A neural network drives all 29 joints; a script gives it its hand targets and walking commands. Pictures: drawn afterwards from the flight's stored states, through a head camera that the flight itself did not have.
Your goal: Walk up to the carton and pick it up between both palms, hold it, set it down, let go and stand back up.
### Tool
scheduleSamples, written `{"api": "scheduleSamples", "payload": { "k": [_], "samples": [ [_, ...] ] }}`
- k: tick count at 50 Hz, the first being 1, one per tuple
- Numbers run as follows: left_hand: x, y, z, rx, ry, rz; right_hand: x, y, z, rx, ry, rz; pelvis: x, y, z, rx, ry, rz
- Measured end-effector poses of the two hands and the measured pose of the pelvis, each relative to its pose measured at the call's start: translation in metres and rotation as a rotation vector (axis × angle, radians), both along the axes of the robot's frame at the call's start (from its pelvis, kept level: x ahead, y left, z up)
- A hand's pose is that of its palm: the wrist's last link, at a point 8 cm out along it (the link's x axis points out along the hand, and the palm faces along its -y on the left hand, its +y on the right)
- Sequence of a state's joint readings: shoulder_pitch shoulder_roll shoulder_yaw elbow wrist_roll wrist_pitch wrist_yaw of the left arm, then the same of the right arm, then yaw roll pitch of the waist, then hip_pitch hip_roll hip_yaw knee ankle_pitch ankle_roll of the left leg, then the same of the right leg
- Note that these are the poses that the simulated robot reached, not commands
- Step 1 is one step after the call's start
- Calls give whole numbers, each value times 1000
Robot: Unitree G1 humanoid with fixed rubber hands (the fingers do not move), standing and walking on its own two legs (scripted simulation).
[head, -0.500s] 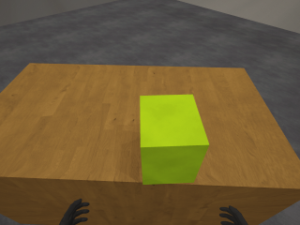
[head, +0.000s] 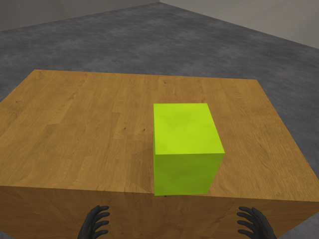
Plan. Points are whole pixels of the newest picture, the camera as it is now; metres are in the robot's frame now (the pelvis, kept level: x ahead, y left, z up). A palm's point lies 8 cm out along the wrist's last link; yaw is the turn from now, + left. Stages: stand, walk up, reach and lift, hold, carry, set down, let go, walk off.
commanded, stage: reach and lift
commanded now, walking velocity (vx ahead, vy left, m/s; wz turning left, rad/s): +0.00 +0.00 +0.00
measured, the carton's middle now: (180, 149) +0.41 -0.03 -0.01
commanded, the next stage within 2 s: none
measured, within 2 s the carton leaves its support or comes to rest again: neither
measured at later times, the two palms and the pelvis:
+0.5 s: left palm (96, 223) +0.18 +0.17 +0.00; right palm (262, 227) +0.19 -0.21 +0.00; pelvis +0.01 -0.02 +0.00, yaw +0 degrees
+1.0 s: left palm (101, 175) +0.26 +0.17 +0.06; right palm (257, 185) +0.27 -0.21 +0.04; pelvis +0.02 -0.01 +0.00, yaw -1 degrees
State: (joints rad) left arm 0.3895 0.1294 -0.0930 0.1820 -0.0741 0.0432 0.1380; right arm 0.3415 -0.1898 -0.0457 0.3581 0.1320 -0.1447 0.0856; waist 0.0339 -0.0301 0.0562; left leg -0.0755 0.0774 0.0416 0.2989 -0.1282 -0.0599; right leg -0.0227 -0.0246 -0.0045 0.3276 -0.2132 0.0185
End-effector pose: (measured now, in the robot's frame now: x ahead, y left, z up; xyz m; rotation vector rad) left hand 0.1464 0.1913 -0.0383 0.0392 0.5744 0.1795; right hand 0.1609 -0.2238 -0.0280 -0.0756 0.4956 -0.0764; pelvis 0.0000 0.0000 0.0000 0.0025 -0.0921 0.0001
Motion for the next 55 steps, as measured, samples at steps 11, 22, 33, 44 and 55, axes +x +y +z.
{"api": "scheduleSamples", "payload": {
  "k": [11, 22, 33, 44, 55],
  "samples": [
    [16, -8, 32, 1, -155, 13, 17, 14, 17, 70, -114, -12, 3, -2, -1, 3, -18, 3],
    [23, -25, 42, -35, -197, 28, 22, 15, 29, 100, -166, -16, 7, -12, -1, 4, -24, 0],
    [65, -21, 62, -33, -238, 41, 63, 15, 50, 87, -205, 1, 6, -21, -1, 3, 19, 0],
    [105, -29, 94, -36, -253, -29, 100, 14, 68, 99, -250, -23, 14, -14, 0, 0, 33, -7],
    [129, -19, 102, -46, -238, -1, 126, 15, 75, 90, -240, -5, 13, -10, 0, -3, 58, -24]
  ]
}}
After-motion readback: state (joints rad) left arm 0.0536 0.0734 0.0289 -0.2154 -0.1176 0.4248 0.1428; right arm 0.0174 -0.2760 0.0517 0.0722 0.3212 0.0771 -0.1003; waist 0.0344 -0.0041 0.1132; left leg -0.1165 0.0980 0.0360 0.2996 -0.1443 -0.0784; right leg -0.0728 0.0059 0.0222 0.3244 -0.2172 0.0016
